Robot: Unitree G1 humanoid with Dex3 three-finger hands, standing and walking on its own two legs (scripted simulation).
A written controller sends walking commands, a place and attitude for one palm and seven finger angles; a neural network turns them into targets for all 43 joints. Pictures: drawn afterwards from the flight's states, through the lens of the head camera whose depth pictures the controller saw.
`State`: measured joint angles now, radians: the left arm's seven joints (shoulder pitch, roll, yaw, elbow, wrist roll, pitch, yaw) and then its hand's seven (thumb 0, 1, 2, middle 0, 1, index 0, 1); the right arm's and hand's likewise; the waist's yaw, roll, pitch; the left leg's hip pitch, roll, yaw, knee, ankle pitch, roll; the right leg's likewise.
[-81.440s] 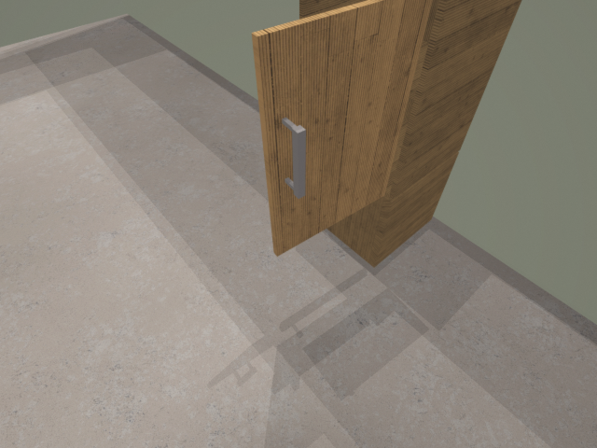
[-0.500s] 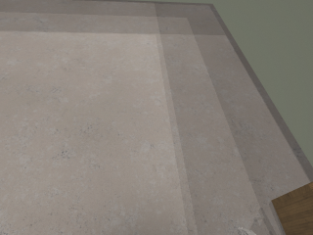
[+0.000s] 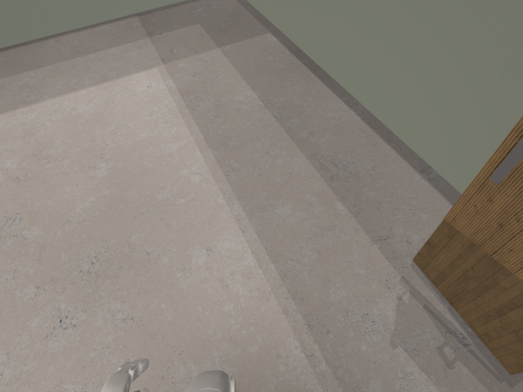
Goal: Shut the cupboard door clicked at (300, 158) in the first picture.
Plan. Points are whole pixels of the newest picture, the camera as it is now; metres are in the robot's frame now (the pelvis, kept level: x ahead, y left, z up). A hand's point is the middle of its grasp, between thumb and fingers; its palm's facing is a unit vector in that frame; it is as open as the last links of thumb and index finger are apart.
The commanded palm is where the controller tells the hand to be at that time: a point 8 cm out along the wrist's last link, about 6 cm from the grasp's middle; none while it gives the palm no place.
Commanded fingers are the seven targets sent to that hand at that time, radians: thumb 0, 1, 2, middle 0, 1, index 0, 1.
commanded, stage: turn to face it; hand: left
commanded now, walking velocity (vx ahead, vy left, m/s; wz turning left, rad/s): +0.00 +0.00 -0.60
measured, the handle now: out of the picture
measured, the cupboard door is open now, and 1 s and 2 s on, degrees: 9 9 9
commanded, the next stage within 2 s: take the last steps up to it in 1.40 s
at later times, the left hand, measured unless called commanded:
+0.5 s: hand (143, 390) +0.14 +0.23 -0.16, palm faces -0.21 -0.96 -0.21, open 7.4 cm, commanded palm none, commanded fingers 0.00 0.90 0.90 -0.20 -0.30 -0.20 -0.30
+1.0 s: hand (212, 346) +0.21 +0.11 -0.15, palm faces -0.53 -0.81 -0.25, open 7.4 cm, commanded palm none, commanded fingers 0.00 0.90 0.90 -0.20 -0.30 -0.20 -0.30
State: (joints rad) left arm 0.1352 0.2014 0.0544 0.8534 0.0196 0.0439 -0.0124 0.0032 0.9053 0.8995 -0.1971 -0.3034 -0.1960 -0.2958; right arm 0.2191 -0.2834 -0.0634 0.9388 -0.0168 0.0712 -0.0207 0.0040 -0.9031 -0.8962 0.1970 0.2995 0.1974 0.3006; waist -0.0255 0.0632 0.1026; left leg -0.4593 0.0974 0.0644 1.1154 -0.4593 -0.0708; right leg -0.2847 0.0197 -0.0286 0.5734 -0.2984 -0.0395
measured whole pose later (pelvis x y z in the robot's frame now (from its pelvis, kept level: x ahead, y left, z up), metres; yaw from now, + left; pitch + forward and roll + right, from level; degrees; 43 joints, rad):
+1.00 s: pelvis +0.02 +0.00 +0.01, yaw -33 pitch +1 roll +1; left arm 0.17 0.22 0.05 0.88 0.02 0.04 -0.01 0.00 0.90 0.90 -0.20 -0.30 -0.20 -0.30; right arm 0.18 -0.26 -0.05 0.89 -0.02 0.06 -0.01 0.00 -0.90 -0.90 0.20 0.30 0.20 0.30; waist -0.01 0.01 0.08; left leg -0.48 0.08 0.03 0.99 -0.39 -0.09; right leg -0.28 0.03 0.04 0.49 -0.23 -0.03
